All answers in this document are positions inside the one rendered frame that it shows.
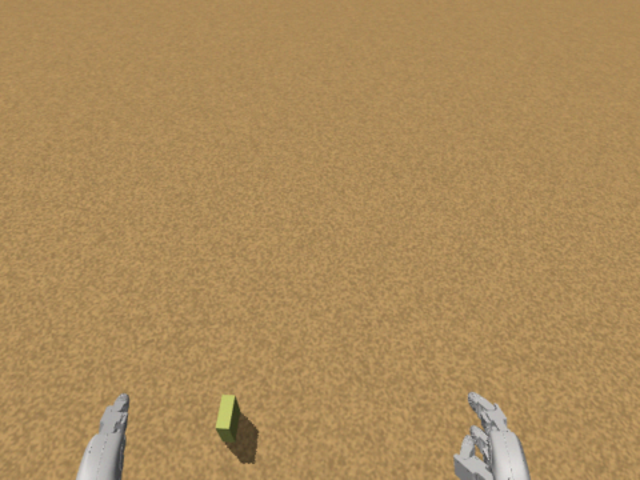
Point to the left robot hand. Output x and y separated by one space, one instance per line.
104 455

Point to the carton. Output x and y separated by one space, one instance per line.
228 418

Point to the right robot hand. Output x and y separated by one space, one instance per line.
503 454

